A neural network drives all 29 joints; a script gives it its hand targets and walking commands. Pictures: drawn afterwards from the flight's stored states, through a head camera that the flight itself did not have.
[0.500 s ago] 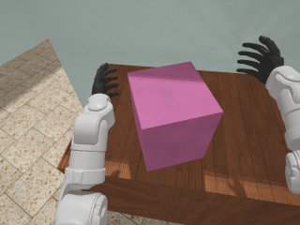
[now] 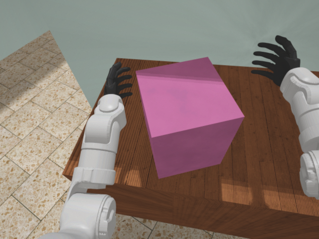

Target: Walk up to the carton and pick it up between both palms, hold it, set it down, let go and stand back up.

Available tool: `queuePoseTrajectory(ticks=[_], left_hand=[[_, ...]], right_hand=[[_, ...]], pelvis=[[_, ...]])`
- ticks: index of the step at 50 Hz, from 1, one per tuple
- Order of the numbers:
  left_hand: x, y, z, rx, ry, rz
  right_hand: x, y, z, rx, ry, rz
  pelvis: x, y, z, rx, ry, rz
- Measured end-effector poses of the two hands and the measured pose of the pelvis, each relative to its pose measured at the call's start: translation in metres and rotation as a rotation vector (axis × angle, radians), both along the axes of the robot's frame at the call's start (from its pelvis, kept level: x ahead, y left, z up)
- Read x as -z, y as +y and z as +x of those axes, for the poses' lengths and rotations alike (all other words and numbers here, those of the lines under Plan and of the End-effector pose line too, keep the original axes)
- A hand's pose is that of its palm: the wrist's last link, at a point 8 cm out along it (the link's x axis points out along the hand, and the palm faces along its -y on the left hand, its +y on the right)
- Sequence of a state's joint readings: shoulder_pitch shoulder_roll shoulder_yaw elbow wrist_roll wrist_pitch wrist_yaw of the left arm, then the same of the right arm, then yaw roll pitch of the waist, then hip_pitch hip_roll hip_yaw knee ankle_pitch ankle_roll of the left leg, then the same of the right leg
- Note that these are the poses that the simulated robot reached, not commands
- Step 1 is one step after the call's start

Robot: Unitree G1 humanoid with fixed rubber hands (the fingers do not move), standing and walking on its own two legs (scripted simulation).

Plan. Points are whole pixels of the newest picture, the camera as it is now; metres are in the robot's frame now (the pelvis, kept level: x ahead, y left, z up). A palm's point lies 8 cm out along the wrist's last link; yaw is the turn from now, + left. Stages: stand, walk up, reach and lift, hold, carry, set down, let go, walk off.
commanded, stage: reach and lift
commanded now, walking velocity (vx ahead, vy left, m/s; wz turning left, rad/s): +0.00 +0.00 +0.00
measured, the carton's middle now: (181, 121) +0.43 +0.04 +0.01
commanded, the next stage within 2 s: none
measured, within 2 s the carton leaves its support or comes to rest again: neither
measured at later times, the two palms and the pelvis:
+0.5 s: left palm (122, 113) +0.39 +0.20 +0.06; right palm (252, 97) +0.49 -0.14 +0.07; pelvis +0.00 +0.00 +0.00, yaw +0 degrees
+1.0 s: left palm (124, 114) +0.39 +0.19 +0.06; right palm (237, 101) +0.48 -0.10 +0.06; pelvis +0.00 +0.00 +0.00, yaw +0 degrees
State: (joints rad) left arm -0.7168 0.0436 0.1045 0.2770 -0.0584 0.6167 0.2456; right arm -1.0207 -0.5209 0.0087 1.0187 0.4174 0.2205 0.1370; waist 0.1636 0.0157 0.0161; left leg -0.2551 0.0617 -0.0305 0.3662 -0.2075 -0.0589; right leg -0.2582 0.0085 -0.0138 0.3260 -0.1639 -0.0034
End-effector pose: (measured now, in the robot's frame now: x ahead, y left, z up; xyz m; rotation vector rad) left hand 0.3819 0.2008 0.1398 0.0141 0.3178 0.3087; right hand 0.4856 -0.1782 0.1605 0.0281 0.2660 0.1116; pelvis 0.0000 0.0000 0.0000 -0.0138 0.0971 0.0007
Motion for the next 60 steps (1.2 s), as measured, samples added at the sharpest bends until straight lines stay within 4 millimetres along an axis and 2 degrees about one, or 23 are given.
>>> queuePoseTrajectory(ticks=[6, 14, 21, 37, 41, 50, 60], left_hand=[[0.024, 0.0, 0.003, 0.007, 0.021, 0.001], [0.057, 0.0, 0.007, 0.008, 0.003, 0.026], [0.075, 0.0, 0.009, -0.001, -0.02, 0.03], [0.077, -0.004, 0.011, -0.017, -0.057, 0.023], [0.077, -0.006, 0.01, -0.021, -0.07, 0.015], [0.077, -0.007, 0.008, -0.043, -0.077, 0.02], [0.077, -0.01, 0.009, -0.071, -0.074, 0.018]], right_hand=[[0.027, 0.01, -0.003, -0.011, 0.04, -0.027], [0.069, 0.032, -0.007, -0.056, 0.046, -0.055], [0.091, 0.041, -0.002, -0.055, 0.036, -0.058], [0.094, 0.035, 0.003, -0.024, 0.016, -0.058], [0.096, 0.042, 0.001, -0.038, 0.019, -0.054], [0.102, 0.075, -0.01, -0.111, 0.029, -0.093], [0.102, 0.076, -0.009, -0.101, 0.026, -0.124]], pelvis=[[0.0, -0.001, -0.001, 0.001, 0.01, 0.0], [0.001, -0.001, 0.0, 0.002, 0.074, 0.0], [0.002, -0.002, 0.003, 0.004, 0.137, 0.0], [0.002, -0.006, 0.006, 0.005, 0.165, 0.001], [0.002, -0.006, 0.005, 0.004, 0.163, 0.0], [0.003, -0.003, 0.003, 0.003, 0.162, -0.004], [0.003, -0.004, 0.004, 0.003, 0.164, -0.004]])
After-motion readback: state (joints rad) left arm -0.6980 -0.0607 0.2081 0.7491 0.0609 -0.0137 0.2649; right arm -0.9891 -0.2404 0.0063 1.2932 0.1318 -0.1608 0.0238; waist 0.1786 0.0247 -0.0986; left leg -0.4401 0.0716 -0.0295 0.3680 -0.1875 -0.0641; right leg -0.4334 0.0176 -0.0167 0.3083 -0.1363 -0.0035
